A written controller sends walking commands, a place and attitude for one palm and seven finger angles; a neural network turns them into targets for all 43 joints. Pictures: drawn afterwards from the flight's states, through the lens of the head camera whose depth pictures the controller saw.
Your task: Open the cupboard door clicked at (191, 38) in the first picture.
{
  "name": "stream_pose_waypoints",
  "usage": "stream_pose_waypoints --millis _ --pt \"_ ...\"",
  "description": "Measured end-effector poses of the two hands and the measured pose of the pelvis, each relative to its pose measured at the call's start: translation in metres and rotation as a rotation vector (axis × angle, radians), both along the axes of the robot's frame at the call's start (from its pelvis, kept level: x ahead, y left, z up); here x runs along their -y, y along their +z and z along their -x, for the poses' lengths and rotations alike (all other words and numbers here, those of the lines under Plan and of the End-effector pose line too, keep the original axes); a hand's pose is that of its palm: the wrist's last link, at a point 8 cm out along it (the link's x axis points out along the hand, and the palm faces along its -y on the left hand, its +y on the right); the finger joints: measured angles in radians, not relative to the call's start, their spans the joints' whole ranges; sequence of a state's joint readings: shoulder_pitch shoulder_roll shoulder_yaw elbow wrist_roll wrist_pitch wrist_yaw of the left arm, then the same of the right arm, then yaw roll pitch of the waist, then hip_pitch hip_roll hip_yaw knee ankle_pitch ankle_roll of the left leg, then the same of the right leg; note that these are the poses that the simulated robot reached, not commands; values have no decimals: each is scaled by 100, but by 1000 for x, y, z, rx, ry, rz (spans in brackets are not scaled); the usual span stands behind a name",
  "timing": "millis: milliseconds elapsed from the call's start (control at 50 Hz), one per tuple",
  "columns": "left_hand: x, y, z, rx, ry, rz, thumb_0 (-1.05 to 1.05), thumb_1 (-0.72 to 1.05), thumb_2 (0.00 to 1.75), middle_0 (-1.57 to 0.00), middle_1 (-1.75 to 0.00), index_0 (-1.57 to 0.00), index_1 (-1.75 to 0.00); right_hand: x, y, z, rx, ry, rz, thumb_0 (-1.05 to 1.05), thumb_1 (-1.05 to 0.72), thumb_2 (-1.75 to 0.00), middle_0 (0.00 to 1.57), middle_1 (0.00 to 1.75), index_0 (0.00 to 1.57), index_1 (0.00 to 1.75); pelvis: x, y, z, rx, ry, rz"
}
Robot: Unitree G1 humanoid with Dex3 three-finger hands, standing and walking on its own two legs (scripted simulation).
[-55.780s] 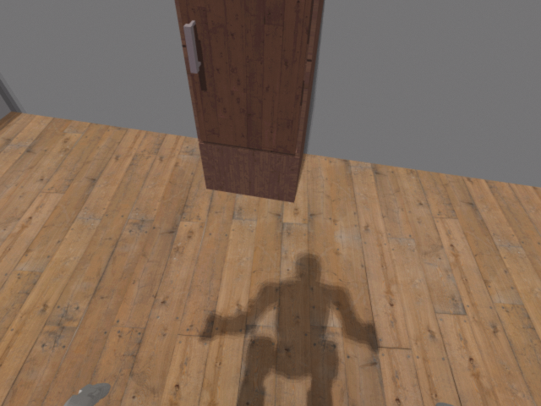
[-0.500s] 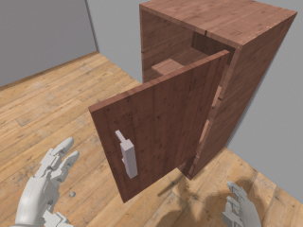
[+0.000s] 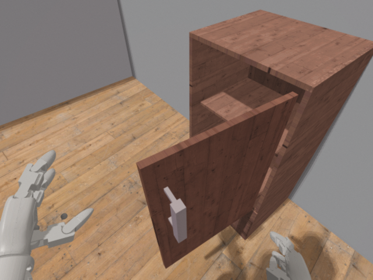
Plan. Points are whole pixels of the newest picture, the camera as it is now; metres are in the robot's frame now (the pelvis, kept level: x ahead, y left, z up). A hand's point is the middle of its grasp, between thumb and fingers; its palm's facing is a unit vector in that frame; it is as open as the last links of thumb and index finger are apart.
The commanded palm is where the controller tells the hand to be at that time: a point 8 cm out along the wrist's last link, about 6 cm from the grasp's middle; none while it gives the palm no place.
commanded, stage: draw the hand back to the body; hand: left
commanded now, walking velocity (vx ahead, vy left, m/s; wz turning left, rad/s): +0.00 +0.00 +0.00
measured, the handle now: (174, 215) +0.27 +0.07 -0.01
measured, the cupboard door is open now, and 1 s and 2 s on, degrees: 83 83 83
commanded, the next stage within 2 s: step back with the hand held close in 0.60 s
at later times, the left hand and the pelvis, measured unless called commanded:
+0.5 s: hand (62, 208) +0.18 +0.22 +0.15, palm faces +0.40 -0.83 -0.39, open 7.5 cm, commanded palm +0.13 +0.27 +0.18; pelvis -0.01 -0.03 +0.01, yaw -1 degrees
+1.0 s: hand (73, 222) +0.16 +0.20 +0.15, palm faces +0.35 -0.81 -0.48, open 7.4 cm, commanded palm +0.11 +0.25 +0.18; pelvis -0.04 -0.05 +0.01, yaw +0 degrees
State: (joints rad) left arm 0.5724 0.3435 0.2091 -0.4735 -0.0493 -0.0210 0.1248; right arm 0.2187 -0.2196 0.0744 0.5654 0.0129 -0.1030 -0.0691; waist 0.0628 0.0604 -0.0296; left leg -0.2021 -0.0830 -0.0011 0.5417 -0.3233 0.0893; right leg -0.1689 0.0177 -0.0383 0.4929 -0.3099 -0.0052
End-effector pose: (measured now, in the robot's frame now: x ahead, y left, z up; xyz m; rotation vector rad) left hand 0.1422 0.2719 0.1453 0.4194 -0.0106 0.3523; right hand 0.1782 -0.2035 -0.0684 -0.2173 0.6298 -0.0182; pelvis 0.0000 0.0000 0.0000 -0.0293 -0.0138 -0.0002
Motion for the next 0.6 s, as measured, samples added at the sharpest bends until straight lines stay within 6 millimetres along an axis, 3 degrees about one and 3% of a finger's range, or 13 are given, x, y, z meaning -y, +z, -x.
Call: stream_pose_waypoints --millis 300,480,600 --pt "-14 45 -5 142 64 -88 1 73 82 -20 -30 -20 -30 23 3 2 -43 0 15 1 -90 -90 20 30 21 30 14 8 1 41 -5 -11" --pt "10 27 2 75 45 -30 1 87 88 -21 -30 -21 -30 46 0 16 -71 -35 18 1 -90 -90 20 30 21 30 30 9 7 52 -10 -18" --pt "21 35 8 102 49 -50 2 89 89 -21 -30 -21 -30 59 -1 20 -55 -45 20 1 -90 -90 20 30 21 30 41 9 11 66 -7 -19"
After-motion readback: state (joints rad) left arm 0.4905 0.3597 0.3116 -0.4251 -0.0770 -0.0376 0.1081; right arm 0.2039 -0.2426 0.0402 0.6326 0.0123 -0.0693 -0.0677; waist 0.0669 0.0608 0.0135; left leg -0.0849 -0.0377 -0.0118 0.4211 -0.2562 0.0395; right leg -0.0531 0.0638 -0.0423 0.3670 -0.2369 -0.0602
